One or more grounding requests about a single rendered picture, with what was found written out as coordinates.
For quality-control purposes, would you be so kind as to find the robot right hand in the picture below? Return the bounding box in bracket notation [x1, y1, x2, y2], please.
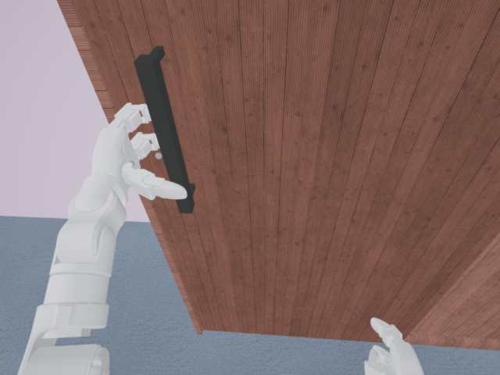
[364, 317, 424, 375]

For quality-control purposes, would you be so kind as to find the robot left hand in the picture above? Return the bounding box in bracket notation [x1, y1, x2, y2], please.
[91, 103, 188, 200]

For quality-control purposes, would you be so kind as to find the robot left upper arm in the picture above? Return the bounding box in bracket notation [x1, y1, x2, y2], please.
[23, 344, 109, 375]

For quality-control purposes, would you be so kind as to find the wardrobe door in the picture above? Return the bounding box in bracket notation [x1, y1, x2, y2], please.
[410, 232, 500, 340]
[73, 0, 500, 343]

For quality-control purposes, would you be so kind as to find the left robot forearm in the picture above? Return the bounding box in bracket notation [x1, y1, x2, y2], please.
[17, 173, 128, 375]

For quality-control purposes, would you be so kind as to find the handle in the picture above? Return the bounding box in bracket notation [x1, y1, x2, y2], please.
[134, 46, 195, 213]

